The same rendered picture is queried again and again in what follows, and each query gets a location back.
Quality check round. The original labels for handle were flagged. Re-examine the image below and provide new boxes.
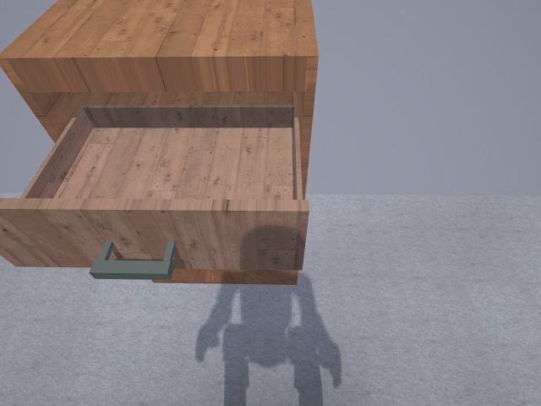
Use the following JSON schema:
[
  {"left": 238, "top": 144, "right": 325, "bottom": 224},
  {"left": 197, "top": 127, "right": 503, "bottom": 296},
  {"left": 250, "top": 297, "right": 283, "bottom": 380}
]
[{"left": 89, "top": 241, "right": 176, "bottom": 280}]

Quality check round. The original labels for drawer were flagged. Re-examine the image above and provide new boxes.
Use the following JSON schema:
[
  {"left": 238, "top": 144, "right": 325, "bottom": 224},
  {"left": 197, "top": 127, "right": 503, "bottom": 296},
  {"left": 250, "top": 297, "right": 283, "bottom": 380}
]
[{"left": 0, "top": 105, "right": 309, "bottom": 271}]

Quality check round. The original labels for cabinet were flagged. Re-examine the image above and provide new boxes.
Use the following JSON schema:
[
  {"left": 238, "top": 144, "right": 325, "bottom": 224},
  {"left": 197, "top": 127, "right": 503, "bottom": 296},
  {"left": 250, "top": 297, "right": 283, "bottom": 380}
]
[{"left": 0, "top": 0, "right": 319, "bottom": 285}]

